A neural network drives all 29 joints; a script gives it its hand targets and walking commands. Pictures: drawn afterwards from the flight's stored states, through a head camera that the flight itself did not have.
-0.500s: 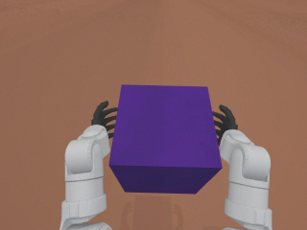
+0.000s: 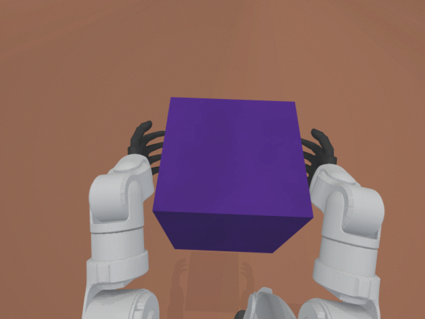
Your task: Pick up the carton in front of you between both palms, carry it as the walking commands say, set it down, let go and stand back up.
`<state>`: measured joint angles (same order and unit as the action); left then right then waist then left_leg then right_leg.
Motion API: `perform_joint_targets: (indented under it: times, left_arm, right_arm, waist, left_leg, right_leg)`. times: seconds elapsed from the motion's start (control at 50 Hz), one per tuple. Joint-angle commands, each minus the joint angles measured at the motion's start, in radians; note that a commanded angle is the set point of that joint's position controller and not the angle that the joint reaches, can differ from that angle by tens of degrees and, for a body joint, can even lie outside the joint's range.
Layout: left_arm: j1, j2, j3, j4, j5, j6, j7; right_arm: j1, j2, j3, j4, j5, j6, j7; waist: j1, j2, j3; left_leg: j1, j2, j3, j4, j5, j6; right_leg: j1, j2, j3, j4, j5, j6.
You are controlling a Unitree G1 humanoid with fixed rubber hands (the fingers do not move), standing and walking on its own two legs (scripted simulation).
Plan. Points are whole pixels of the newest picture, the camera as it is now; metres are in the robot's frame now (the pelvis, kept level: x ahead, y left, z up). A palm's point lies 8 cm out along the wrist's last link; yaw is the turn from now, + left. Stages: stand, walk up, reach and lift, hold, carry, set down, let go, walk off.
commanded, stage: carry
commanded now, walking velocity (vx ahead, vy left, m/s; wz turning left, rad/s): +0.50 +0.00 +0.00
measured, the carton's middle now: (227, 184) +0.36 +0.02 +0.06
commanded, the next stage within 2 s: none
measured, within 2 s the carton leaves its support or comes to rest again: neither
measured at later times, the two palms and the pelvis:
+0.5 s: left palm (186, 14) +0.63 +0.13 +0.26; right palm (337, 28) +0.62 -0.17 +0.26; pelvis +0.29 -0.01 +0.09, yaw -2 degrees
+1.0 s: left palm (202, 7) +0.88 +0.13 +0.19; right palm (308, 13) +0.88 -0.17 +0.19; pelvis +0.59 -0.02 +0.10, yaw -2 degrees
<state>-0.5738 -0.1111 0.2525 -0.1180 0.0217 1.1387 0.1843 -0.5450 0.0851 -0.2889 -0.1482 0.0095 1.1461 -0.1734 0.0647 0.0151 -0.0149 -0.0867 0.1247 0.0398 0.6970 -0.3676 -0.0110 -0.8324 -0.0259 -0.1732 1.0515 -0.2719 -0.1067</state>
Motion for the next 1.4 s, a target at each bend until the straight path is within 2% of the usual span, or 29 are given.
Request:
perform_joint_targets:
  times: [0.0, 0.04, 0.08, 0.16, 0.24, 0.32, 0.44, 0.48, 0.5, 0.52, 0.54, 0.56, 0.58, 0.6, 0.64, 0.68, 0.78, 0.92, 0.98, 1.0, 1.02, 1.04, 1.06, 1.08, 1.12, 1.14, 1.18, 1.26, 1.38]
  left_arm:
    - [-0.598, -0.751, -0.663, -0.145, -0.28, -0.014, -0.039]
    - [-0.689, -0.792, -0.718, -0.224, -0.352, -0.03, -0.066]
    - [-0.728, -0.815, -0.743, -0.247, -0.383, -0.041, -0.086]
    - [-0.644, -0.746, -0.717, -0.238, -0.362, -0.031, -0.084]
    - [-0.547, -0.648, -0.635, -0.164, -0.282, 0.022, -0.056]
    - [-0.513, -0.585, -0.543, -0.074, -0.204, 0.076, -0.041]
    - [-0.572, -0.594, -0.474, 0.033, -0.166, 0.1, -0.036]
    - [-0.596, -0.626, -0.475, 0.058, -0.168, 0.097, -0.039]
    - [-0.601, -0.646, -0.48, 0.068, -0.171, 0.094, -0.041]
    - [-0.611, -0.667, -0.489, 0.072, -0.171, 0.09, -0.045]
    - [-0.626, -0.685, -0.499, 0.072, -0.171, 0.085, -0.047]
    - [-0.621, -0.725, -0.507, 0.079, -0.178, 0.082, -0.049]
    - [-0.644, -0.742, -0.505, 0.079, -0.176, 0.072, -0.053]
    - [-0.658, -0.795, -0.527, 0.076, -0.179, 0.059, -0.056]
    - [-0.674, -0.883, -0.565, 0.046, -0.187, 0.023, -0.07]
    - [-0.65, -0.93, -0.593, 0.027, -0.184, -0.015, -0.081]
    - [-0.433, -0.926, -0.666, -0.021, -0.14, -0.074, -0.086]
    - [-0.214, -0.908, -0.801, -0.212, -0.197, -0.085, -0.119]
    - [-0.086, -0.893, -0.822, -0.306, -0.237, -0.054, -0.13]
    - [-0.031, -0.882, -0.821, -0.325, -0.24, -0.041, -0.134]
    - [0.026, -0.87, -0.812, -0.333, -0.237, -0.027, -0.139]
    - [0.104, -0.849, -0.794, -0.336, -0.226, -0.012, -0.143]
    - [0.123, -0.833, -0.781, -0.331, -0.213, -0.004, -0.146]
    - [0.176, -0.851, -0.778, -0.339, -0.218, 0.004, -0.153]
    - [0.183, -0.914, -0.794, -0.399, -0.23, 0.014, -0.176]
    - [0.155, -0.934, -0.808, -0.432, -0.239, 0.014, -0.186]
    - [0.127, -0.933, -0.828, -0.474, -0.262, 0.014, -0.197]
    - [0.182, -0.839, -0.831, -0.489, -0.271, 0.031, -0.203]
    - [0.251, -0.703, -0.789, -0.474, -0.241, 0.067, -0.171]
  right_arm:
    - [-0.57, 0.681, 0.559, -0.112, 0.138, -0.017, 0.011]
    - [-0.551, 0.703, 0.54, -0.135, 0.106, -0.028, 0.005]
    - [-0.573, 0.7, 0.557, -0.152, 0.092, -0.037, 0.003]
    - [-0.564, 0.67, 0.615, -0.186, 0.115, -0.033, 0.007]
    - [-0.523, 0.623, 0.634, -0.145, 0.139, 0.016, 0.01]
    - [-0.561, 0.61, 0.603, -0.074, 0.14, 0.066, 0.005]
    - [-0.649, 0.666, 0.55, 0.051, 0.138, 0.102, 0.003]
    - [-0.652, 0.685, 0.533, 0.094, 0.128, 0.1, 0.004]
    - [-0.641, 0.693, 0.524, 0.116, 0.122, 0.096, 0.005]
    - [-0.62, 0.703, 0.514, 0.138, 0.112, 0.091, 0.007]
    - [-0.597, 0.719, 0.505, 0.15, 0.102, 0.084, 0.011]
    - [-0.609, 0.709, 0.49, 0.158, 0.089, 0.074, 0.01]
    - [-0.608, 0.749, 0.503, 0.169, 0.096, 0.061, 0.013]
    - [-0.616, 0.795, 0.525, 0.14, 0.111, 0.046, 0.025]
    - [-0.684, 0.901, 0.597, 0.068, 0.159, 0.008, 0.055]
    - [-0.712, 0.959, 0.648, 0.022, 0.19, -0.029, 0.076]
    - [-0.492, 0.946, 0.716, -0.027, 0.183, -0.086, 0.101]
    - [-0.182, 0.917, 0.778, -0.158, 0.162, -0.099, 0.124]
    - [-0.037, 0.897, 0.785, -0.235, 0.161, -0.069, 0.12]
    - [0.01, 0.889, 0.793, -0.26, 0.162, -0.054, 0.121]
    - [0.052, 0.877, 0.803, -0.285, 0.164, -0.038, 0.123]
    - [0.058, 0.857, 0.815, -0.317, 0.171, -0.02, 0.127]
    - [0.075, 0.858, 0.834, -0.36, 0.181, -0.003, 0.132]
    - [0.084, 0.859, 0.847, -0.385, 0.194, 0.008, 0.141]
    - [0.091, 0.93, 0.874, -0.408, 0.216, 0.011, 0.16]
    - [0.087, 0.954, 0.888, -0.423, 0.224, 0.009, 0.168]
    - [0.088, 0.968, 0.902, -0.444, 0.227, 0.006, 0.174]
    - [0.155, 0.897, 0.892, -0.448, 0.194, 0.019, 0.156]
    - [0.2, 0.77, 0.859, -0.447, 0.177, 0.061, 0.123]
  waist:
    - [0.014, -0.312, -0.744]
    - [0.001, -0.099, -0.59]
    - [-0.026, -0.087, -0.514]
    - [-0.02, -0.034, -0.452]
    - [-0.014, -0.073, -0.417]
    - [-0.005, -0.108, -0.318]
    - [0.015, -0.175, -0.234]
    - [-0.017, -0.185, -0.255]
    - [-0.058, -0.185, -0.3]
    - [-0.109, -0.144, -0.376]
    - [-0.138, -0.059, -0.472]
    - [-0.112, 0.133, -0.544]
    - [-0.117, 0.261, -0.531]
    - [-0.101, 0.2, -0.515]
    - [-0.105, 0.031, -0.454]
    - [-0.09, 0.064, -0.456]
    - [-0.089, 0.11, -0.456]
    - [-0.096, 0.124, -0.344]
    - [-0.091, 0.153, -0.331]
    - [-0.078, 0.132, -0.359]
    - [-0.067, 0.085, -0.415]
    - [-0.041, -0.025, -0.486]
    - [-0.039, -0.271, -0.545]
    - [-0.038, -0.298, -0.499]
    - [-0.04, -0.11, -0.428]
    - [-0.046, -0.054, -0.382]
    - [-0.053, -0.093, -0.346]
    - [-0.056, -0.15, -0.259]
    - [-0.052, -0.172, -0.155]
  left_leg:
    - [-0.47, -0.23, -0.207, 0.955, 0.034, 0.047]
    - [-0.611, -0.152, -0.166, 1.022, 0.047, 0.083]
    - [-0.667, -0.098, -0.133, 0.959, 0.054, 0.099]
    - [-0.735, -0.071, -0.065, 0.711, -0.094, 0.089]
    - [-0.808, -0.04, -0.023, 0.516, 0.127, 0.07]
    - [-0.771, -0.056, 0.04, 0.221, 0.281, 0.051]
    - [-0.616, -0.113, 0.129, -0.079, 0.298, 0.069]
    - [-0.481, -0.15, 0.153, -0.167, 0.297, 0.084]
    - [-0.357, -0.172, 0.177, -0.227, 0.304, 0.086]
    - [-0.143, -0.174, 0.19, -0.285, 0.329, 0.082]
    - [0.107, -0.043, 0.03, -0.265, 0.272, 0.095]
    - [0.319, 0.234, -0.448, -0.28, 0.311, 0.226]
    - [0.393, 0.268, -0.627, -0.365, 0.369, 0.303]
    - [0.373, 0.252, -0.538, -0.347, 0.382, 0.294]
    - [0.226, 0.193, -0.349, -0.357, 0.41, 0.217]
    - [0.166, 0.155, -0.252, -0.403, 0.376, 0.176]
    - [0.269, 0.133, -0.147, -0.424, 0.533, 0.188]
    - [0.338, 0.081, -0.008, -0.407, 0.782, 0.152]
    - [0.314, 0.075, 0.047, -0.327, 0.937, 0.11]
    - [0.261, 0.059, 0.094, -0.222, 0.957, 0.082]
    - [0.134, 0.039, 0.124, -0.081, 0.859, 0.047]
    - [-0.058, 0.012, 0.133, 0.126, 0.528, 0.02]
    - [-0.42, -0.112, 0.095, 0.377, 0.152, -0.02]
    - [-0.592, -0.152, 0.021, 0.53, -0.131, -0.007]
    - [-0.636, -0.054, -0.042, 0.544, -0.058, 0.024]
    - [-0.609, -0.023, -0.043, 0.467, -0.003, 0.022]
    - [-0.532, -0.012, -0.013, 0.341, 0.067, 0.009]
    - [-0.542, -0.014, 0.054, 0.134, 0.177, -0.024]
    - [-0.444, -0.071, 0.145, -0.114, 0.349, -0.023]
  right_leg:
    - [0.983, -0.281, 0.978, -0.654, 0.13, -0.234]
    - [0.873, -0.251, 0.758, -0.534, 0.146, -0.187]
    - [0.799, -0.232, 0.631, -0.545, 0.078, -0.136]
    - [0.811, -0.245, 0.505, -0.619, 0.125, -0.152]
    - [0.894, -0.245, 0.391, -0.666, 0.295, -0.156]
    - [0.879, -0.172, 0.251, -0.709, 0.376, -0.106]
    - [0.916, -0.16, 0.191, -0.728, 0.56, -0.057]
    - [0.937, -0.16, 0.148, -0.639, 0.832, -0.019]
    - [0.941, -0.155, 0.11, -0.546, 0.922, 0.012]
    - [0.878, -0.132, 0.06, -0.384, 0.872, 0.048]
    - [0.706, -0.124, 0.055, -0.173, 0.585, 0.078]
    - [0.411, -0.009, 0.081, 0.066, 0.211, 0.109]
    - [0.185, 0.105, 0.147, 0.259, -0.203, 0.104]
    - [0.125, 0.032, 0.207, 0.325, -0.192, 0.076]
    - [0.144, -0.034, 0.204, 0.222, -0.087, 0.067]
    - [0.2, -0.048, 0.181, 0.114, -0.033, 0.088]
    - [0.125, -0.05, 0.118, -0.109, 0.017, 0.129]
    - [0.188, -0.013, 0.018, -0.49, 0.203, 0.122]
    - [0.362, 0.024, -0.03, -0.637, 0.258, 0.097]
    - [0.513, 0.05, -0.07, -0.698, 0.281, 0.086]
    - [0.736, 0.033, -0.061, -0.694, 0.262, 0.072]
    - [0.953, -0.147, 0.16, -0.664, 0.296, 0.042]
    - [1.224, -0.382, 0.573, -0.681, 0.337, -0.119]
    - [1.228, -0.402, 0.653, -0.74, 0.413, -0.163]
    - [1.107, -0.362, 0.474, -0.746, 0.48, -0.111]
    - [1.015, -0.338, 0.41, -0.782, 0.423, -0.069]
    - [0.893, -0.291, 0.3, -0.843, 0.277, -0.018]
    - [0.823, -0.248, 0.188, -0.923, 0.159, -0.032]
    - [0.789, -0.199, 0.032, -0.821, 0.627, 0.025]
